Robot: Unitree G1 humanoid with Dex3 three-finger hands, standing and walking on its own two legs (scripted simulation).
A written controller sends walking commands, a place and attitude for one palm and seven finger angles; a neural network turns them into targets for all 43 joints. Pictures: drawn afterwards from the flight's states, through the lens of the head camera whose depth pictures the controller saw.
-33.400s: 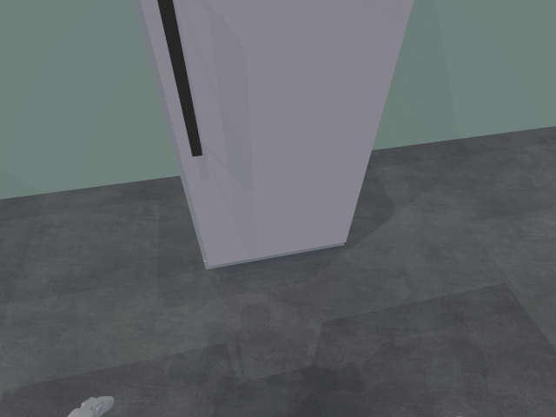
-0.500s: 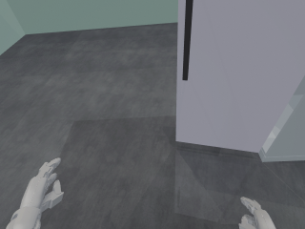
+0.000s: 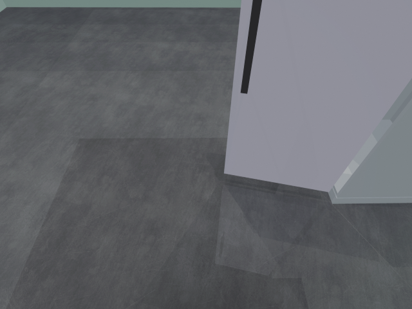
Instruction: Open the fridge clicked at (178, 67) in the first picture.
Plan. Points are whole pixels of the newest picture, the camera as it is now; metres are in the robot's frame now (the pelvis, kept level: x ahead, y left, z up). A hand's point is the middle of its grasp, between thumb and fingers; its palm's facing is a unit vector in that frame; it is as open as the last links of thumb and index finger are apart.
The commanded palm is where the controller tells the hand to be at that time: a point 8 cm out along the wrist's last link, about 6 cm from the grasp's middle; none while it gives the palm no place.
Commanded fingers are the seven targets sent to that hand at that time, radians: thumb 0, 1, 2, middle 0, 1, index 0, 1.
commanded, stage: let the arm hang, fingers relaxed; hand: left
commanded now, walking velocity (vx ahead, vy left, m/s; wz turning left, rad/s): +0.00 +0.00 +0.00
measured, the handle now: (253, 26) +0.86 -0.10 +0.15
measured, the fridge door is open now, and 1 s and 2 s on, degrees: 77 77 77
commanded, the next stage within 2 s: look to check the result in 0.46 s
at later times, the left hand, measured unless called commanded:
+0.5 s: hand out of the picture +0.12 +0.22 -0.15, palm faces -0.05 -0.95 -0.29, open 7.4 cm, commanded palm none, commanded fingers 0.00 0.90 0.90 -0.20 -0.30 -0.20 -0.30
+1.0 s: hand out of the picture +0.13 +0.22 -0.14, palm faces -0.04 -0.94 -0.35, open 7.4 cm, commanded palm none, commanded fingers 0.00 0.90 0.90 -0.20 -0.30 -0.20 -0.30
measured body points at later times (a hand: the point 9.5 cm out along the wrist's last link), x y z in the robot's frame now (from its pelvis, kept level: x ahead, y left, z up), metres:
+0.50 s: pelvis +0.03 +0.00 +0.01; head +0.05 -0.01 +0.46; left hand +0.12 +0.27 -0.13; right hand +0.10 -0.30 -0.13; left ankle +0.05 +0.09 -0.74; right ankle +0.03 -0.13 -0.74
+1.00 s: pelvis +0.05 -0.03 +0.01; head +0.07 -0.04 +0.46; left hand +0.14 +0.27 -0.12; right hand +0.13 -0.32 -0.13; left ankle +0.05 +0.09 -0.74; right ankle +0.03 -0.13 -0.74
